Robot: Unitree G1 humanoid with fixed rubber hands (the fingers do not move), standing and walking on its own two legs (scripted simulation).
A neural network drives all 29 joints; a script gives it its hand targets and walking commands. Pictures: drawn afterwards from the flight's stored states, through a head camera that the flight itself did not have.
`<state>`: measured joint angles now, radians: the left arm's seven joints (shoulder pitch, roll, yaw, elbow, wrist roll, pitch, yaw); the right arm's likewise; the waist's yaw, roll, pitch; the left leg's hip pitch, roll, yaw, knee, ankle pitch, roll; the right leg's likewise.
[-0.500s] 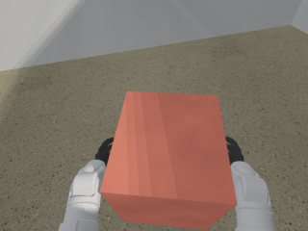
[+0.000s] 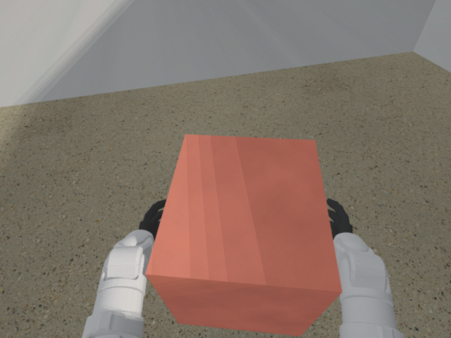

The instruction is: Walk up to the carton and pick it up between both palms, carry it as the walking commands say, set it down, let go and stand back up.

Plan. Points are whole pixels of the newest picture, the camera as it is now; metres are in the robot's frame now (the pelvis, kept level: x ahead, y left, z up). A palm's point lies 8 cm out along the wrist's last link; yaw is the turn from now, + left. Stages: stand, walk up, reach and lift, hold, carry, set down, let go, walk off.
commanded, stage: reach and lift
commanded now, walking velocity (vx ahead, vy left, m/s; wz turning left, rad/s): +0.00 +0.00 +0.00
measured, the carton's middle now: (243, 236) +0.32 +0.00 -0.01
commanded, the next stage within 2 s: hold in 0.38 s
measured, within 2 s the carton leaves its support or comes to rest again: neither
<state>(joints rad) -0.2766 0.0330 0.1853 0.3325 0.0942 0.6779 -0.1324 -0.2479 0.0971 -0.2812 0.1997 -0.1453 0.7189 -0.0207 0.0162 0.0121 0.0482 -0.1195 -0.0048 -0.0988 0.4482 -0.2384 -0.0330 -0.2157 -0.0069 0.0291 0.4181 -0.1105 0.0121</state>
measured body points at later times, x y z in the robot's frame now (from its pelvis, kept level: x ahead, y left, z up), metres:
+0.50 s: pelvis +0.02 -0.01 +0.00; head +0.01 -0.02 +0.45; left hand +0.29 +0.18 +0.02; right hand +0.30 -0.17 +0.02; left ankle +0.01 +0.15 -0.74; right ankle +0.08 -0.13 -0.74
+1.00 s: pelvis +0.00 +0.01 -0.03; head -0.05 +0.01 +0.42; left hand +0.32 +0.16 +0.05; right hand +0.28 -0.19 +0.05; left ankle +0.01 +0.14 -0.74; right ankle +0.07 -0.12 -0.73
